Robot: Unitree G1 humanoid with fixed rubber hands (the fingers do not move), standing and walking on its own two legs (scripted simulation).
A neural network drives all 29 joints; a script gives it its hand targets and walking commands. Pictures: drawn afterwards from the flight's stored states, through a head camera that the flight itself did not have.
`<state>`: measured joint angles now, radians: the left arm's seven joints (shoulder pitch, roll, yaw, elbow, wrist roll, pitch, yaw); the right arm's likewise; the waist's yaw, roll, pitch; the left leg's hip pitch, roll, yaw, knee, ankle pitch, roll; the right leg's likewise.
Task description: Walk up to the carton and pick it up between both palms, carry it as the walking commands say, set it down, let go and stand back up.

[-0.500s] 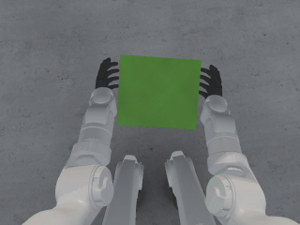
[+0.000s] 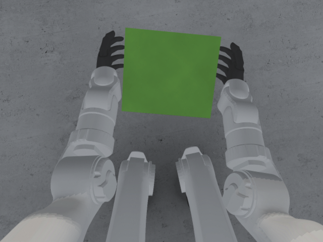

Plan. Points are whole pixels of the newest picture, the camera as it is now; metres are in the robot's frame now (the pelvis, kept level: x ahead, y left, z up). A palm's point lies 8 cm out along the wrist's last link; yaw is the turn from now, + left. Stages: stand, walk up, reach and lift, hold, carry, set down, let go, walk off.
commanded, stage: set down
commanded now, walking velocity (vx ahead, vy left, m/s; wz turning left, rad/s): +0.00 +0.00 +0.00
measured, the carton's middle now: (167, 76) +0.51 -0.02 -0.20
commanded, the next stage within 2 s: none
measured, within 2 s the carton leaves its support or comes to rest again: neither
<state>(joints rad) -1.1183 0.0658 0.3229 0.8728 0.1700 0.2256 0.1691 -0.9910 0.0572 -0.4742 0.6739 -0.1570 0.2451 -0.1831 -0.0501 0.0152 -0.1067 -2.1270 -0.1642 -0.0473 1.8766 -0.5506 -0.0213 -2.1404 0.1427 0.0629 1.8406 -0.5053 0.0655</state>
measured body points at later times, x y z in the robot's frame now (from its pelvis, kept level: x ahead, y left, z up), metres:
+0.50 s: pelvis -0.01 +0.00 -0.06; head +0.33 +0.01 +0.24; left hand +0.54 +0.12 -0.21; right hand +0.50 -0.17 -0.20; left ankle +0.09 +0.10 -0.43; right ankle +0.11 -0.12 -0.43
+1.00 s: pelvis +0.01 +0.00 -0.08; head +0.36 +0.01 +0.20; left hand +0.55 +0.12 -0.26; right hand +0.50 -0.17 -0.25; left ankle +0.09 +0.10 -0.43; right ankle +0.11 -0.12 -0.43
